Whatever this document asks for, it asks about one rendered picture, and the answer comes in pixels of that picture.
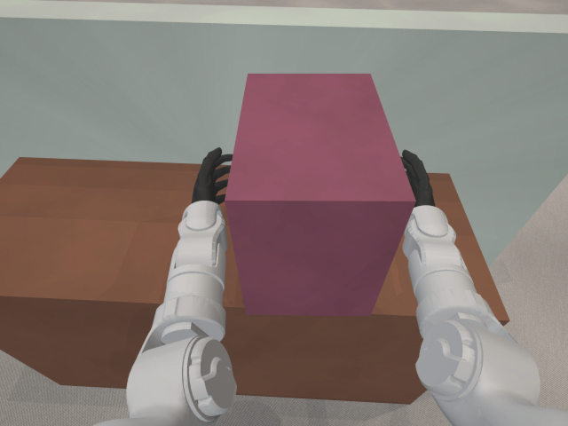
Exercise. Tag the right robot hand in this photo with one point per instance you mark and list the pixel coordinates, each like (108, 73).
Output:
(418, 179)

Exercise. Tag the left robot hand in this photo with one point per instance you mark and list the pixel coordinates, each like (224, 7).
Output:
(206, 187)

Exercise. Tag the right robot forearm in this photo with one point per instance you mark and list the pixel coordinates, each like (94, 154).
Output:
(441, 282)

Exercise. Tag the left robot forearm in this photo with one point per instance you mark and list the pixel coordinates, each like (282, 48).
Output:
(193, 302)

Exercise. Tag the pedestal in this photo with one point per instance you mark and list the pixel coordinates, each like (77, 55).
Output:
(85, 253)

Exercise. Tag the robot left upper arm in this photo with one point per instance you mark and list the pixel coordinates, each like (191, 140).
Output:
(185, 383)

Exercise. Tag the robot right upper arm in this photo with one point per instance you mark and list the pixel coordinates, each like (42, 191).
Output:
(478, 378)

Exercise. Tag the carton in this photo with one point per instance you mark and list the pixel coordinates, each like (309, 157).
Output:
(317, 197)

